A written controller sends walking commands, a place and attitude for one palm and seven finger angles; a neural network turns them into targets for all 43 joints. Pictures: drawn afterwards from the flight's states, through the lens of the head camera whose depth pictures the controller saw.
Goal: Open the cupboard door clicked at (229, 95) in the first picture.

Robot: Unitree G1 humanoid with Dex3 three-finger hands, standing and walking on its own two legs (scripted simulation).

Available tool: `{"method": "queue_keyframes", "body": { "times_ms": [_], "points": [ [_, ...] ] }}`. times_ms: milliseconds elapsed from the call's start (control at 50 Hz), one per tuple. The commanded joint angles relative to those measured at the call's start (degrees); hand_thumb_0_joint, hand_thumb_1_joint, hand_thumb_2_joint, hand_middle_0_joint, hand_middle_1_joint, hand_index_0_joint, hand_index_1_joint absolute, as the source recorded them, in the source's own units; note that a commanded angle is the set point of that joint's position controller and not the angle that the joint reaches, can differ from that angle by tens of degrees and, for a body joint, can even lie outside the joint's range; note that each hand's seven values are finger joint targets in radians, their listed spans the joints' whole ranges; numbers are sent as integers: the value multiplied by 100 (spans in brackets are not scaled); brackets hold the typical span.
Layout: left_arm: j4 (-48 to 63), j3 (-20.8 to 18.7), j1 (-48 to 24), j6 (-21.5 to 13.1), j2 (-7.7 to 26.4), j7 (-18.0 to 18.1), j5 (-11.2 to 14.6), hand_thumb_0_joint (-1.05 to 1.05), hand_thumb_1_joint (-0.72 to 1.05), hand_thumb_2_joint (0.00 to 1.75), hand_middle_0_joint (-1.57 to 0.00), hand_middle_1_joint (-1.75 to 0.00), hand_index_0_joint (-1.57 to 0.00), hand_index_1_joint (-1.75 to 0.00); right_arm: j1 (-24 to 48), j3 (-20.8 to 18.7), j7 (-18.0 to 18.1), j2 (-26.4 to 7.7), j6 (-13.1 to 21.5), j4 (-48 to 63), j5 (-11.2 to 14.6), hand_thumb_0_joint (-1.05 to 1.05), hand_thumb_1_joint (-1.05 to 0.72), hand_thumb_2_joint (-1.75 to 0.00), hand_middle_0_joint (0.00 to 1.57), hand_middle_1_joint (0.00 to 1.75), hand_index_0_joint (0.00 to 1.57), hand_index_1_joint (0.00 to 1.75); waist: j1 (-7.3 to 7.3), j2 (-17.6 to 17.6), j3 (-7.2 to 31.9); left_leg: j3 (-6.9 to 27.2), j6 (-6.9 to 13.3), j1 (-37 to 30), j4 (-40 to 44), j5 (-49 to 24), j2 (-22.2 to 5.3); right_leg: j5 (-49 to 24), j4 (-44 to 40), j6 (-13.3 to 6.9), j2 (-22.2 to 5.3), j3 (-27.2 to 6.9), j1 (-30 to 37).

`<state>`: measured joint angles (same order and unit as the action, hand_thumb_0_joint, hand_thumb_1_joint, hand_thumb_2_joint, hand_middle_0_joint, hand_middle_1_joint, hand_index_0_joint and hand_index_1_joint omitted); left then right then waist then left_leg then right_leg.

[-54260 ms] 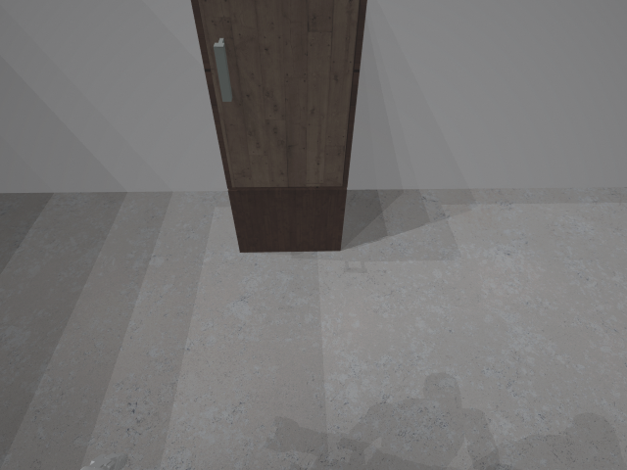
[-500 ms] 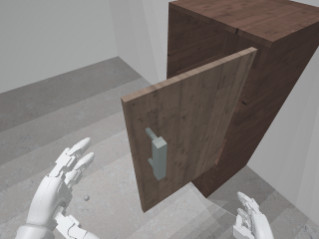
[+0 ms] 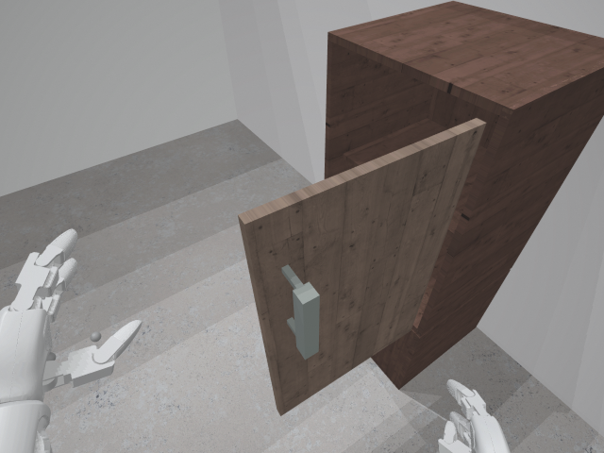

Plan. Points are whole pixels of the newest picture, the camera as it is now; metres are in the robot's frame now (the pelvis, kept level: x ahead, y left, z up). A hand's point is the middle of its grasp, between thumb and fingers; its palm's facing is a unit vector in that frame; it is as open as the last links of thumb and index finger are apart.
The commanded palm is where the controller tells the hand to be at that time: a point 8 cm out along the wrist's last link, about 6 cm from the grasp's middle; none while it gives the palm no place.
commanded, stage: draw the hand back to the body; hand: left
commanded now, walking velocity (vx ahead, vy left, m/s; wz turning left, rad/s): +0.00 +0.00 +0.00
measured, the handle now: (298, 312) +0.30 +0.05 +0.04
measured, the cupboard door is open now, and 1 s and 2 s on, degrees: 87 87 87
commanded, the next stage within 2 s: step back with the hand held close in 0.58 s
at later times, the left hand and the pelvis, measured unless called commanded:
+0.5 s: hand (85, 319) +0.19 +0.25 +0.16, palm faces +0.45 -0.80 -0.40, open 7.5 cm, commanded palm +0.14 +0.29 +0.18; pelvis +0.01 -0.01 +0.01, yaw -1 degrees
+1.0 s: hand (88, 327) +0.19 +0.25 +0.15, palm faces +0.32 -0.80 -0.50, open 7.4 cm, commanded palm +0.13 +0.30 +0.18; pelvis -0.02 +0.00 +0.01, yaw -2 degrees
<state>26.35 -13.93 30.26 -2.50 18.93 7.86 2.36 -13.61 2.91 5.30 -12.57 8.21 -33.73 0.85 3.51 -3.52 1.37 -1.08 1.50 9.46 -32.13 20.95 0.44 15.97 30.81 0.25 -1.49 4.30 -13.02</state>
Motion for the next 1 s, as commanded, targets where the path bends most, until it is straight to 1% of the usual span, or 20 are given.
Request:
{"method": "queue_keyframes", "body": {
  "times_ms": [0,120,180,260,380,420,500,560,640,660,680,700,720,740,780,800,820,900,920,980],
  "points": [
    [1090,-792,-475,-418,882,59,51,0,58,76,-19,-30,-19,-30,785,-308,-4,-604,331,901,-38,0,-90,-90,20,30,20,30,35,102,165,210,-129,346,841,-1766,-185,-1093,-520,-170,60,-172,753],
    [1236,-1254,-744,-505,1236,81,60,0,80,86,-20,-30,-20,-30,870,-338,-27,-625,330,776,-52,0,-90,-90,20,30,20,30,94,-221,342,160,-148,63,913,-2303,-177,-1513,-648,-183,57,-223,1045],
    [1100,-1400,-793,-511,1245,87,100,0,90,90,-20,-30,-20,-30,867,-354,-41,-591,298,731,-47,0,-90,-90,20,30,20,30,79,-142,256,123,-142,-11,959,-2413,-178,-1637,-709,-166,63,-219,1046],
    [721,-1063,-635,-472,865,-3,127,0,90,90,-20,-30,-20,-30,876,-401,-95,-633,208,699,-32,0,-90,-90,20,30,20,30,24,54,47,76,-101,-78,1013,-2361,-203,-1612,-822,-123,56,-221,946],
    [959,-1196,-735,-538,1071,11,97,0,90,90,-20,-30,-20,-30,951,-424,-99,-634,171,722,-58,0,-90,-90,20,30,20,30,82,73,369,81,-69,-185,1053,-2351,-165,-1670,-831,-126,54,-242,1162],
    [1019,-1304,-794,-546,1227,29,75,0,90,90,-20,-30,-20,-30,980,-421,-77,-624,180,704,-58,0,-90,-90,20,30,20,30,98,45,363,69,-73,-200,1046,-2241,-156,-1629,-875,-141,55,-259,1177],
    [1135,-1253,-861,-571,1169,47,70,0,90,90,-20,-30,-20,-30,983,-400,-72,-577,221,685,-49,0,-90,-90,20,30,20,30,69,-192,277,63,-89,-205,1081,-2146,-133,-1546,-916,-143,57,-267,1129],
    [881,-1185,-824,-534,1058,36,81,0,90,90,-20,-30,-20,-30,994,-397,-68,-573,213,654,-43,0,-90,-90,20,30,20,30,49,-39,38,67,-76,-158,1118,-1968,-148,-1396,-984,-135,78,-264,1009],
    [718,-1158,-798,-549,1001,22,96,0,90,90,-20,-30,-20,-30,997,-413,-65,-582,210,630,-48,0,-90,-90,20,30,20,30,46,67,24,55,-52,-181,1148,-1858,-152,-1328,-1026,-123,67,-278,1017],
    [647,-1127,-782,-536,968,11,101,0,90,90,-20,-30,-20,-30,1003,-415,-71,-577,191,633,-40,0,-90,-90,20,30,20,30,43,231,-48,59,-45,-157,1152,-1797,-160,-1263,-1046,-114,81,-275,969],
    [891,-1120,-1288,-571,1063,18,87,0,90,90,-20,-30,-20,-30,1045,-416,-70,-606,195,639,-34,0,-90,-90,20,30,20,30,6,96,76,53,-36,-215,1152,-1726,-142,-1198,-1073,-115,73,-303,985],
    [983,-1904,-1746,-824,1784,50,70,0,90,90,-20,-30,-20,-30,835,-415,-62,-702,91,809,4,0,-90,-90,20,30,20,30,-240,411,-325,141,59,179,1007,-1295,-261,-1463,-1361,-109,-191,-877,495],
    [756,-1889,-1703,-927,1770,22,30,0,90,90,-20,-30,-20,-30,819,-412,-42,-650,14,713,-13,0,-90,-90,20,30,20,30,-242,442,-328,237,59,229,917,-1099,-217,-1423,-1437,-146,-344,-935,449],
    [345,-1565,-961,-870,1340,-28,35,0,90,90,-20,-30,-20,-30,891,-439,-34,-638,-52,689,-38,0,-90,-90,20,30,20,30,-269,632,-262,205,66,73,842,-1251,-230,-1579,-1438,-152,-384,-932,366],
    [483,-1283,-620,-872,1082,-70,5,0,90,90,-20,-30,-20,-30,900,-461,-74,-721,-164,786,-56,0,-90,-90,20,30,20,30,-296,369,11,156,21,88,833,-1584,-258,-1909,-1250,-141,-406,-832,489],
    [570,-1289,-463,-891,1085,-60,-4,0,90,90,-20,-30,-20,-30,895,-478,-78,-736,-207,810,-71,0,-90,-90,20,30,20,30,-293,230,184,162,11,104,855,-1780,-297,-2081,-1127,-134,-394,-787,600],
    [758,-1293,-404,-921,1111,-41,-12,0,90,90,-20,-30,-20,-30,945,-480,-60,-772,-228,837,-82,0,-90,-90,20,30,20,30,-273,-156,322,182,-10,158,926,-2009,-331,-2255,-974,-128,-392,-691,737],
    [1320,-1608,6,-955,1396,43,-24,0,90,90,-20,-30,-20,-30,896,-559,-59,-742,-371,1053,-60,0,-90,-90,20,30,20,30,-262,139,918,241,-44,310,812,-2764,-454,-3009,-444,-85,-303,-617,1074],
    [1476,-1795,47,-974,1594,88,-30,0,90,90,-20,-30,-20,-30,927,-578,-38,-754,-396,1046,-64,0,-90,-90,20,30,20,30,-228,-14,1078,315,-66,392,797,-2923,-461,-3193,-297,-114,-332,-586,1246],
    [1568,-1900,252,-997,1600,135,-16,0,90,90,-20,-30,-20,-30,887,-610,-24,-685,-458,1177,-28,0,-90,-90,20,30,20,30,-252,174,1057,323,-60,651,752,-2765,-496,-3173,-106,-96,-316,-632,1158]
  ]
}}
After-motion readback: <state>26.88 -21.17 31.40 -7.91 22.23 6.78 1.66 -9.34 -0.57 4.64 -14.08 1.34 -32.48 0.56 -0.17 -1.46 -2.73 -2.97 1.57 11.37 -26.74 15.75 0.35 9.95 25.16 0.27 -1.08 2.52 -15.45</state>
